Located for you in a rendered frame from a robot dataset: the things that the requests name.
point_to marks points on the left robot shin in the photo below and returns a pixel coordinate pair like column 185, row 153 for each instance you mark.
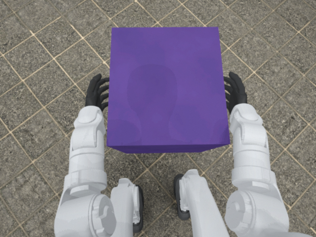
column 136, row 217

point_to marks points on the carton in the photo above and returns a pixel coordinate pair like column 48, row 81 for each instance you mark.
column 166, row 90

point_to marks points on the left robot forearm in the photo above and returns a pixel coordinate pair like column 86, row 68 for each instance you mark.
column 86, row 159

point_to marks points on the right robot upper arm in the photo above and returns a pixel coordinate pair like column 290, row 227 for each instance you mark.
column 251, row 214

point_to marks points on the right robot forearm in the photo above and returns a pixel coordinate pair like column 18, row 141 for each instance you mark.
column 252, row 169

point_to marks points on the right robot hand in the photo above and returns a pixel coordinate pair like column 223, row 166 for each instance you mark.
column 236, row 91

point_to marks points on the left robot upper arm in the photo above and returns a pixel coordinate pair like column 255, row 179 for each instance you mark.
column 89, row 216

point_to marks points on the robot left foot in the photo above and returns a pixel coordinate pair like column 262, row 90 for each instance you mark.
column 137, row 227

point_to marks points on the left robot hand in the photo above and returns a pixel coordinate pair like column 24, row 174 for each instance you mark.
column 94, row 97

